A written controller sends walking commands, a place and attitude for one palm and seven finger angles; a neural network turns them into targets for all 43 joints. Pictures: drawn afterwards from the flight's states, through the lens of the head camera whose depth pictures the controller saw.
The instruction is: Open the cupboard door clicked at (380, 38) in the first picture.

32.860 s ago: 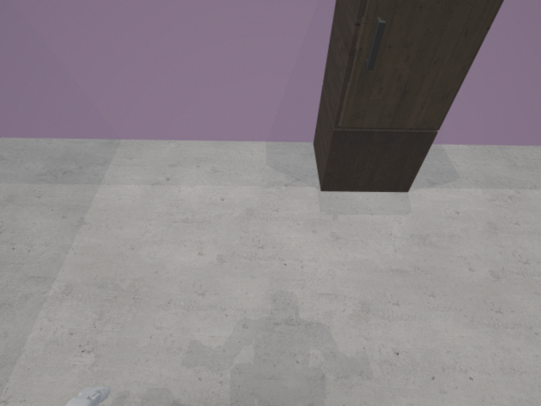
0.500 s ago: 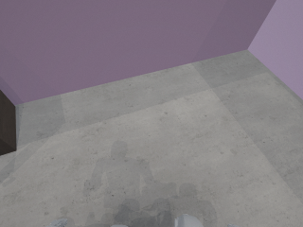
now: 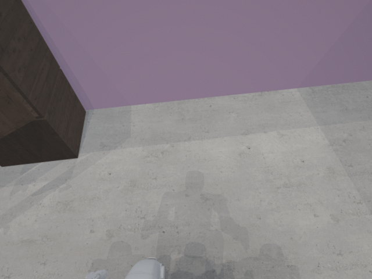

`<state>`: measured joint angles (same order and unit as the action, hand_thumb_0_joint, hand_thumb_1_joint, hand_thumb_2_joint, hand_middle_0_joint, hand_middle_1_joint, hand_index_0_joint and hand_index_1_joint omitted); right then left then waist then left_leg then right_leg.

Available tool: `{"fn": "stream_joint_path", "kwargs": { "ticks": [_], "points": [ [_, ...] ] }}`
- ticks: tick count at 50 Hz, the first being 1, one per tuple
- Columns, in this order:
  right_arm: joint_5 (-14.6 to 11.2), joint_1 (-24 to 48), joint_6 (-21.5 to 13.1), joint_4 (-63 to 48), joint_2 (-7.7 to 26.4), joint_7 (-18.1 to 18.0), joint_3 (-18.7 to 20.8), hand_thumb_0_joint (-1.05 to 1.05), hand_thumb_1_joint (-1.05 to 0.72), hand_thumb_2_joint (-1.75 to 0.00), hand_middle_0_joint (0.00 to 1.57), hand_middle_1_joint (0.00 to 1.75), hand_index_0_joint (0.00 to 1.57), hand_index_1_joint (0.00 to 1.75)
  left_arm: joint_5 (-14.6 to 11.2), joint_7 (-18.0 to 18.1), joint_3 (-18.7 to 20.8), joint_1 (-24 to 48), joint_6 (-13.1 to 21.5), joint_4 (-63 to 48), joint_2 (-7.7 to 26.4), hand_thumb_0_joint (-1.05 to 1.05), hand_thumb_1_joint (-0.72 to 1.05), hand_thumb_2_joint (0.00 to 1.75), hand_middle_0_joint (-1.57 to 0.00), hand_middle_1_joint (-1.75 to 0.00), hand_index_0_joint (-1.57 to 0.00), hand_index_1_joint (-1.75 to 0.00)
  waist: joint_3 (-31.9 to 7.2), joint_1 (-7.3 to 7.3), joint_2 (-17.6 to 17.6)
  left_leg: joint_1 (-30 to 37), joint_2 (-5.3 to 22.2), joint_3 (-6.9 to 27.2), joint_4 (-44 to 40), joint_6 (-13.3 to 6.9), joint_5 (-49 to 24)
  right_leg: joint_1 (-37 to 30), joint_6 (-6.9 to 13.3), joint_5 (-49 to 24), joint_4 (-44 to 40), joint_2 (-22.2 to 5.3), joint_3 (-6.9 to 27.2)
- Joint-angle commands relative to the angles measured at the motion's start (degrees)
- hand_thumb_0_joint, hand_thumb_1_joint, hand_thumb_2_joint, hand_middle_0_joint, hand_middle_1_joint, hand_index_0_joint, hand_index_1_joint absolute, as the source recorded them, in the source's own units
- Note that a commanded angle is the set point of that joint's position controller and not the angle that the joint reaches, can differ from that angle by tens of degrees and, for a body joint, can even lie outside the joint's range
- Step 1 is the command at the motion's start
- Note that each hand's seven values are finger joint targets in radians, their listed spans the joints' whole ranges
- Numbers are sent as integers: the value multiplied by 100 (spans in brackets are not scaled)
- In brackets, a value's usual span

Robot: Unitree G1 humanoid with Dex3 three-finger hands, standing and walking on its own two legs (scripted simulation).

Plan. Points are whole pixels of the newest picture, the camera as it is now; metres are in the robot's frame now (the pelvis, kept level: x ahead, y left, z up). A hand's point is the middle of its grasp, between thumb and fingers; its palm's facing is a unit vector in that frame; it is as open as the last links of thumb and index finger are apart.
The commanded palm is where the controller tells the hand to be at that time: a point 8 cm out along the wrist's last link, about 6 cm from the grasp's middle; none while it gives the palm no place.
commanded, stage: turn to face it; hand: left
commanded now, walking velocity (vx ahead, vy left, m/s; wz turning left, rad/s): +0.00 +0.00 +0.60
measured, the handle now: out of the picture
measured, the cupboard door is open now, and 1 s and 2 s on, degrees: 37 37 37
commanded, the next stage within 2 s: take the last steps up to it in 1.10 s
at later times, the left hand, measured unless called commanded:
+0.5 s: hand out of the picture +0.07 +0.26 -0.16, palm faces +0.29 -0.92 -0.26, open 7.4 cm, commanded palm none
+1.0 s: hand out of the picture -0.05 +0.20 -0.20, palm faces +0.59 -0.78 -0.22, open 7.4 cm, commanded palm none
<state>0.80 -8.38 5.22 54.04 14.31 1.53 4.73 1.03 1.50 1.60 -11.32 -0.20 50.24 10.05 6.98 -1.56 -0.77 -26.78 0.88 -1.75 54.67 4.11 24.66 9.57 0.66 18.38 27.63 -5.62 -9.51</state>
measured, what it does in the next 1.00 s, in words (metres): steps on the spot, turning left: left foot, then right foot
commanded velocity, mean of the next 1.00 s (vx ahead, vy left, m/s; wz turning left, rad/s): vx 0.00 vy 0.00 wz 0.53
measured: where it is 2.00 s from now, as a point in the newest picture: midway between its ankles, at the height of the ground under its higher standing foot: outside the picture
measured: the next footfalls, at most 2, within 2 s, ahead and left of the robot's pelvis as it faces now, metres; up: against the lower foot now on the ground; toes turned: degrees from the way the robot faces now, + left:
left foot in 0.16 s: +0.05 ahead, +0.13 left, +0.00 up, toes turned +10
right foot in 0.60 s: +0.11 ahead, -0.10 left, +0.00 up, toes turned +19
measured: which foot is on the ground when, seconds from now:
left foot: up 0.00-0.14, down 0.16-0.60, up 0.62-0.96, down 0.98-1.00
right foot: down 0.00-0.14, up 0.16-0.58, down 0.60-0.98, up 1.00-1.00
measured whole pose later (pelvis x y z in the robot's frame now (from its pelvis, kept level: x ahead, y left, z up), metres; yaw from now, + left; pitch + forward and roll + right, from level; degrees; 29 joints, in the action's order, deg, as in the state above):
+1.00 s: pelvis +0.03 +0.01 -0.02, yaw +35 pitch +0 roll +1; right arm 0.9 -5.8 2.5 52.4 13.2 1.3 3.7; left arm 0.8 0.8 2.9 -14.7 -1.7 52.9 13.6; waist 5.7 0.6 -3.8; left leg -17.4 -0.5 -4.3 34.5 -0.5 15.2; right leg 14.9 -3.2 26.0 41.1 -9.4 -11.1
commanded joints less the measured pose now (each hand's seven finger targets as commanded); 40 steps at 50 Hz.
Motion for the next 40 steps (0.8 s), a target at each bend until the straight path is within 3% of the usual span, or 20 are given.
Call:
{"fn": "stream_joint_path", "kwargs": {
  "ticks": [1,4,6,7,8,9,11,13,18,21,25,27,28,29,30,31,32,34,37,40],
  "points": [
    [-17,619,-239,-617,205,28,-35,0,-90,-90,20,30,20,30,47,58,430,-602,78,-166,1368,0,90,90,-20,-30,-20,-30,-847,432,-1048,-39,-56,-386,-966,-54,49,-1103,567,-4377,-183,-1419,634],
    [-19,318,-288,-600,291,10,-12,0,-90,-90,20,30,20,30,47,30,475,-445,58,-181,1457,0,90,90,-20,-30,-20,-30,-959,234,-1059,710,-148,-534,-1832,-173,-394,-772,397,-4145,253,-1465,395],
    [22,-383,-358,-424,628,-4,78,0,-90,-90,20,30,20,30,-29,-15,473,-247,41,-248,1419,0,90,90,-20,-30,-20,-30,-1369,-219,-455,2208,10,-274,-2881,-370,-1886,86,-13,-3296,1527,-1250,-16],
    [70,-787,-408,-404,1262,-36,244,0,-90,-90,20,30,20,30,-70,-61,404,-189,15,-431,1018,0,90,90,-20,-30,-20,-30,-1643,-411,1365,3236,1490,1732,-3041,-1041,-3752,1660,-442,-25,2899,-423,-210],
    [27,-1138,-377,-316,1611,-106,302,0,-90,-90,20,30,20,30,-62,-33,289,167,-42,-634,851,0,90,90,-20,-30,-20,-30,-1714,-537,1783,3313,2334,2815,-3108,-1796,-5830,2440,-518,2134,3785,-53,418],
    [33,-1075,-350,-280,1536,-136,255,0,-90,-90,20,30,20,30,-21,6,312,294,-112,-693,1019,0,90,90,-20,-30,-20,-30,-1568,-443,1028,2978,2376,2356,-3094,-1935,-5023,2429,-430,2004,4036,-205,864],
    [69,-368,-383,-508,1202,-233,180,0,-90,-90,20,30,20,30,-2,2,367,399,-178,-488,963,0,90,90,-20,-30,-20,-30,-969,-181,1217,1983,1671,2064,-3436,-1598,-3315,2408,-484,1190,4045,-211,978],
    [65,-39,-421,-560,1002,-246,89,0,-90,-90,20,30,20,30,36,-73,379,200,-208,-330,980,0,90,90,-20,-30,-20,-30,-670,43,983,1594,1264,1653,-3593,-1287,-2941,2281,-524,545,4019,-116,1002],
    [45,-201,-449,-520,1050,-223,114,0,-90,-90,20,30,20,30,11,-72,345,188,-196,-327,925,0,90,90,-20,-30,-20,-30,-969,85,705,1854,1104,1705,-3537,-1345,-2941,2094,-605,364,3301,70,983],
    [68,-278,-412,-486,1066,-204,154,0,-90,-90,20,30,20,30,1,-60,322,450,-182,-476,883,0,90,90,-20,-30,-20,-30,-852,1,915,1660,1057,1949,-3517,-1365,-2548,1895,-598,487,2629,180,948],
    [79,-205,-367,-516,1065,-197,199,0,-90,-90,20,30,20,30,-44,-36,290,362,-121,-503,850,0,90,90,-20,-30,-20,-30,-944,46,1069,1408,930,2259,-3232,-1309,-2990,1069,-503,508,1451,493,827],
    [37,-44,-353,-571,1013,-191,210,0,-90,-90,20,30,20,30,-59,-7,316,-12,-67,-431,926,0,90,90,-20,-30,-20,-30,-1018,250,1022,898,758,2312,-2907,-1151,-2982,170,-454,-106,498,569,826],
    [0,24,-359,-612,885,-181,194,0,-90,-90,20,30,20,30,-62,18,356,-291,-10,-372,1027,0,90,90,-20,-30,-20,-30,-1138,412,721,501,520,2181,-2552,-926,-2559,-560,-413,-602,-378,364,985],
    [-60,-61,-370,-661,559,-149,164,0,-90,-90,20,30,20,30,15,62,448,-481,51,-340,1442,0,90,90,-20,-30,-20,-30,-1326,482,-490,-354,-64,1514,-1640,-526,-1112,-1375,-113,-576,-1076,-766,2032],
    [-49,-27,-381,-772,402,-149,144,0,-90,-90,20,30,20,30,66,72,484,-483,59,-374,1760,0,90,90,-20,-30,-20,-30,-1201,516,-1663,-837,-686,467,-208,-172,1010,-1153,609,-1330,-1257,-2145,3269],
    [18,-12,-346,-725,644,-123,179,0,-90,-90,20,30,20,30,33,83,416,-369,53,-390,1636,0,90,90,-20,-30,-20,-30,-1001,418,-1154,-685,-335,656,868,-233,1059,-463,937,-1674,-1122,-2240,2976],
    [29,-206,-289,-618,611,-106,204,0,-90,-90,20,30,20,30,20,118,376,28,70,-462,1248,0,90,90,-20,-30,-20,-30,-919,161,-1061,-693,-172,737,1306,-213,659,-311,909,-1830,-1066,-1929,2465],
    [22,-167,-216,-456,480,-50,151,0,-90,-90,20,30,20,30,-8,83,295,269,60,-507,1081,0,90,90,-20,-30,-20,-30,-783,35,-1053,-695,-19,440,1559,-61,147,-331,687,-2724,-770,-1329,1467],
    [-11,77,-201,-517,301,3,67,0,-90,-90,20,30,20,30,23,82,323,0,78,-419,1102,0,90,90,-20,-30,-20,-30,-760,166,-1141,-508,33,101,722,13,54,-564,542,-3331,-647,-1229,884],
    [-10,346,-237,-546,164,18,-15,0,-90,-90,20,30,20,30,52,66,383,-350,70,-287,1256,0,90,90,-20,-30,-20,-30,-821,361,-982,-104,-41,-222,-413,-1,126,-739,559,-3603,-440,-1300,756]
  ]
}}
